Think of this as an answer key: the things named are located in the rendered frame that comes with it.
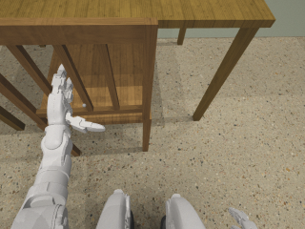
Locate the robot left upper arm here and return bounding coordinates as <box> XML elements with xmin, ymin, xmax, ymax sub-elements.
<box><xmin>12</xmin><ymin>204</ymin><xmax>70</xmax><ymax>229</ymax></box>

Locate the chair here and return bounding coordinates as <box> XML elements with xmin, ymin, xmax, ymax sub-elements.
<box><xmin>0</xmin><ymin>17</ymin><xmax>158</xmax><ymax>156</ymax></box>

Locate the robot left hand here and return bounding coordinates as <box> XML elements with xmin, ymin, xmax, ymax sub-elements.
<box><xmin>47</xmin><ymin>64</ymin><xmax>106</xmax><ymax>134</ymax></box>

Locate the table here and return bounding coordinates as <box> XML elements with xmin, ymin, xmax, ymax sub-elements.
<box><xmin>0</xmin><ymin>0</ymin><xmax>276</xmax><ymax>131</ymax></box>

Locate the robot right hand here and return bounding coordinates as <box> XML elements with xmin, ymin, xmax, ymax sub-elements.
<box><xmin>228</xmin><ymin>207</ymin><xmax>258</xmax><ymax>229</ymax></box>

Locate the robot shin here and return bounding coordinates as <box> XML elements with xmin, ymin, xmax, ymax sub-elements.
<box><xmin>113</xmin><ymin>189</ymin><xmax>131</xmax><ymax>229</ymax></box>
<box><xmin>165</xmin><ymin>194</ymin><xmax>181</xmax><ymax>229</ymax></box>

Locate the robot left shin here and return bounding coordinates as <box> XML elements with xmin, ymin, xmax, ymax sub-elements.
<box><xmin>113</xmin><ymin>189</ymin><xmax>131</xmax><ymax>229</ymax></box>

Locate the robot left forearm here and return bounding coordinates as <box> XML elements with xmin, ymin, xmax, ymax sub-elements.
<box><xmin>10</xmin><ymin>124</ymin><xmax>73</xmax><ymax>229</ymax></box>

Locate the robot right shin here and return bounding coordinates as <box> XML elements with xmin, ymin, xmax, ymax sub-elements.
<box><xmin>165</xmin><ymin>194</ymin><xmax>181</xmax><ymax>229</ymax></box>

